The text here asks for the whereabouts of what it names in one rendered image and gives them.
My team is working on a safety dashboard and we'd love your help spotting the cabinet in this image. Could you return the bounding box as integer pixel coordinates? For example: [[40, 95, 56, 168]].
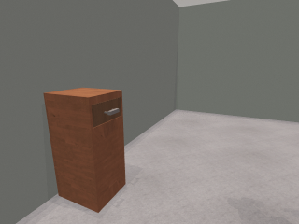
[[43, 87, 126, 213]]

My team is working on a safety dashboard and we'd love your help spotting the drawer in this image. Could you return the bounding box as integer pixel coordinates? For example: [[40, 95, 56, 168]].
[[91, 97, 121, 127]]

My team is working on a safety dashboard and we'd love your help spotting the handle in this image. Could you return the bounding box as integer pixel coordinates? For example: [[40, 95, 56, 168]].
[[104, 108, 120, 116]]

